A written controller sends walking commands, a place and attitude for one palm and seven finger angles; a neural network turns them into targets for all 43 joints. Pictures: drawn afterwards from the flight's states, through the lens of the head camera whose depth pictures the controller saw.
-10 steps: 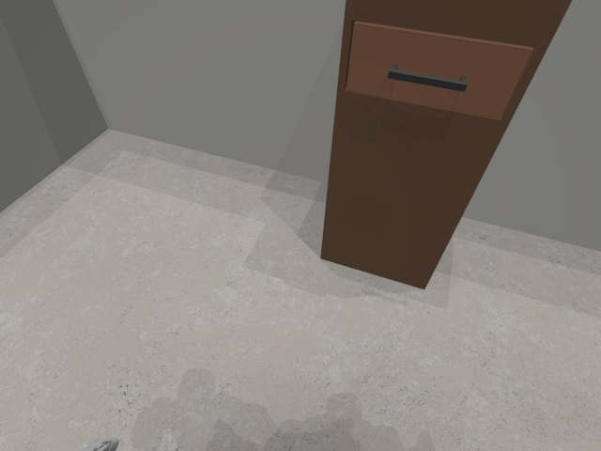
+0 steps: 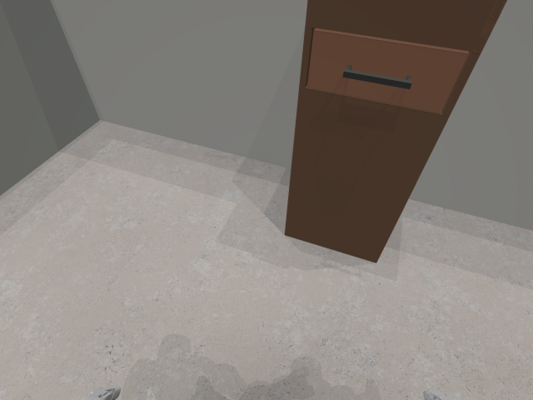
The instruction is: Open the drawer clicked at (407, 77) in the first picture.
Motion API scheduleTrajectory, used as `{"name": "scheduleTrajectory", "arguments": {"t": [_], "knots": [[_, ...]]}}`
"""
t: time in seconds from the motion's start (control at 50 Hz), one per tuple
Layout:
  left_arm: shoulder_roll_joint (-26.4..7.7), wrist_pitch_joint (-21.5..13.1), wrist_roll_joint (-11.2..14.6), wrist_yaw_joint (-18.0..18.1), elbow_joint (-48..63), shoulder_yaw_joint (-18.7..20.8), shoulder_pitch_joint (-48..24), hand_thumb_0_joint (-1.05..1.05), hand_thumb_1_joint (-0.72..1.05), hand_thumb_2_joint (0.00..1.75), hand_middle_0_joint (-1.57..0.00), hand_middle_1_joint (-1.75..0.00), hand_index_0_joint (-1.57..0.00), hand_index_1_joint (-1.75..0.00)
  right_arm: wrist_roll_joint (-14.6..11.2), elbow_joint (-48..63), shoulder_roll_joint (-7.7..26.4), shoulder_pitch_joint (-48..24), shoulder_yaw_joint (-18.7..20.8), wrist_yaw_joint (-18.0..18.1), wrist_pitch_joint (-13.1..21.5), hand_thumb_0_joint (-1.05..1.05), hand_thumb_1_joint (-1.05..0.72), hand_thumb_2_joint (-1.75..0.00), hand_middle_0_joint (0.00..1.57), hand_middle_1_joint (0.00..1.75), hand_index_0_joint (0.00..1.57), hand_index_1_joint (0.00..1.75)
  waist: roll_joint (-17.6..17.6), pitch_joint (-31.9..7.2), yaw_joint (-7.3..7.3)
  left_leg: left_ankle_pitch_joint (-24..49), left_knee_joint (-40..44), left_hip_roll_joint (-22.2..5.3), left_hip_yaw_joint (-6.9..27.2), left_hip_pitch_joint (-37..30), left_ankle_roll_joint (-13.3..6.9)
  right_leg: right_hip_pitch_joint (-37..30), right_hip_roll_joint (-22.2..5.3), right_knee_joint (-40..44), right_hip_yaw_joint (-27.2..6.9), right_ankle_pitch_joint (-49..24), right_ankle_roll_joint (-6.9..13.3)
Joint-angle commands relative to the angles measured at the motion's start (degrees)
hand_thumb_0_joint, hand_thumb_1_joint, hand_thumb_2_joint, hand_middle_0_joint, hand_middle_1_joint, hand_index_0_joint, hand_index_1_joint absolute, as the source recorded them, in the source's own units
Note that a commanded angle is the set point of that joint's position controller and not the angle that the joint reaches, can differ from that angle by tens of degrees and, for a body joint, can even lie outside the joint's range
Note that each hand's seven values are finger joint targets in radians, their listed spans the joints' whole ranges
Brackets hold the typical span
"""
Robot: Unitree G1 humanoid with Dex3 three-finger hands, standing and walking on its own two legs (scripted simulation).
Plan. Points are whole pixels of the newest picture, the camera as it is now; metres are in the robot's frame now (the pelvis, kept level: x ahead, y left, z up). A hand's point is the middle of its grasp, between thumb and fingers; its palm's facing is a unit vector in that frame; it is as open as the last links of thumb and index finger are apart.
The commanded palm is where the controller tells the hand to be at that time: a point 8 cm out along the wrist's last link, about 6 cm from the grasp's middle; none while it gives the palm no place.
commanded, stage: stand and wait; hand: left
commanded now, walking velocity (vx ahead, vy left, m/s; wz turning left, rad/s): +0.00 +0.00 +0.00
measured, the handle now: (377, 76) +0.90 -0.24 +0.08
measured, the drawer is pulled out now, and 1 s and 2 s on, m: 0.00 0.00 0.00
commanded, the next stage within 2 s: look at it before walking up in 0.62 s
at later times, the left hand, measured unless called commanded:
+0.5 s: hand out of the picture +0.06 +0.24 -0.15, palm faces -0.02 -0.94 -0.34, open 7.4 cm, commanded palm none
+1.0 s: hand out of the picture +0.06 +0.23 -0.15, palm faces -0.03 -0.94 -0.33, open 7.4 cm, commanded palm none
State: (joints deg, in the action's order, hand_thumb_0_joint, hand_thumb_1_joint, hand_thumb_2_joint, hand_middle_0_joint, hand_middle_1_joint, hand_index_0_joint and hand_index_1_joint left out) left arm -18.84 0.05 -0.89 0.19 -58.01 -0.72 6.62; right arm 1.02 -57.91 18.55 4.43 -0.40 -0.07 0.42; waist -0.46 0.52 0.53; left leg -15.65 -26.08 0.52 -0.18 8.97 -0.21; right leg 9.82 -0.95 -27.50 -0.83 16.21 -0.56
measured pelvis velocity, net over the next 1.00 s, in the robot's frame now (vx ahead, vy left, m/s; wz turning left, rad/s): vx -0.02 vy -0.01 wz -0.01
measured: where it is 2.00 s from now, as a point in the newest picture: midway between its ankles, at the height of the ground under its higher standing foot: outside the picture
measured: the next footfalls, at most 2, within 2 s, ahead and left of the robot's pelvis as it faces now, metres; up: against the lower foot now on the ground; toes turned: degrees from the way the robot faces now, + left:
none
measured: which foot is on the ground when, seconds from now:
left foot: down 0.00-1.00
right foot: down 0.00-1.00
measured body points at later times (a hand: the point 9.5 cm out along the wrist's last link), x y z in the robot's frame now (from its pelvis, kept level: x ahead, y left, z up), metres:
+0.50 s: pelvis -0.01 -0.01 +0.00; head -0.01 -0.01 +0.45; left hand +0.06 +0.29 -0.13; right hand +0.06 -0.31 -0.13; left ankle -0.02 +0.12 -0.74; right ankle -0.02 -0.13 -0.74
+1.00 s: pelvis -0.02 -0.01 +0.01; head -0.01 -0.01 +0.46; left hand +0.06 +0.28 -0.13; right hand +0.06 -0.31 -0.13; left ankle -0.02 +0.12 -0.74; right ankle -0.02 -0.13 -0.74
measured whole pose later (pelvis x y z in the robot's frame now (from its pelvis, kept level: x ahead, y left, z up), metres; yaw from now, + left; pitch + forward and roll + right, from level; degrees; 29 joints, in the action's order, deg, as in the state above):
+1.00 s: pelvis -0.02 -0.01 +0.01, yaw +0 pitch -2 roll +0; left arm -19.2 -0.4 -0.9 0.0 -62.1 -0.2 7.6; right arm 0.7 -63.6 19.1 6.9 -0.3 -0.1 0.5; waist -0.3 1.7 0.2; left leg -11.8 -21.3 -1.0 0.0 7.8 1.1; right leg 8.8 0.5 -22.7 -0.6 12.2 0.6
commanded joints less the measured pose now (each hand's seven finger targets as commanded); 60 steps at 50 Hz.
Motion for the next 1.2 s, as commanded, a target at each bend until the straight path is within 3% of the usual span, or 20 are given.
{"name": "scheduleTrajectory", "arguments": {"t": [0.0, 0.26, 0.66, 1.18], "knots": [[-12.4, -1.4, 0.2, 0.8, 3.6, 2.9, -2.1, 0.0, 0.9, 0.9, -0.2, -0.3, -0.2, -0.3, -0.1, 3.0, 11.9, -2.5, 3.0, 1.0, 1.4, 0.0, -0.9, -0.9, 0.2, 0.3, 0.2, 0.3, 0.4, -3.1, -0.52, 14.8, 4.4, -6.3, 4.4, -0.7, -1.9, -1.1, -5.7, 4.0, -4.4, -15.7, 2.6], [-12.4, -1.6, 0.4, 0.6, 1.5, 3.0, -1.3, 0.0, 0.9, 0.9, -0.2, -0.3, -0.2, -0.3, -0.3, 0.2, 11.8, -1.7, 2.8, 0.9, 1.4, 0.0, -0.9, -0.9, 0.2, 0.3, 0.2, 0.3, 0.7, -3.6, -0.5, 12.1, 5.7, -6.6, 4.6, -1.4, -1.4, -1.9, -6.0, 6.5, -5.4, -14.0, 2.8], [-12.5, -1.6, 0.3, 0.5, -0.2, 2.8, -1.4, 0.0, 0.9, 0.9, -0.2, -0.3, -0.2, -0.3, -0.4, -2.3, 12.3, -0.3, 2.5, 0.8, 1.4, 0.0, -0.9, -0.9, 0.2, 0.3, 0.2, 0.3, 0.4, -0.8, -0.49, 7.8, 8.2, -6.9, 5.1, -0.5, -1.1, 0.0, -5.8, 9.3, -6.2, -7.4, 2.6], [-12.5, -1.8, 0.3, 0.4, -0.5, 2.8, -0.8, 0.0, 0.9, 0.9, -0.2, -0.3, -0.2, -0.3, -0.5, -2.2, 12.4, -0.4, 2.4, 0.8, 1.4, 0.0, -0.9, -0.9, 0.2, 0.3, 0.2, 0.3, 0.5, -2.2, -0.53, 11.1, 7.9, -7.2, 5.1, -2.2, -1.0, -1.1, -5.9, 9.4, -6.2, -11.9, 2.6]]}}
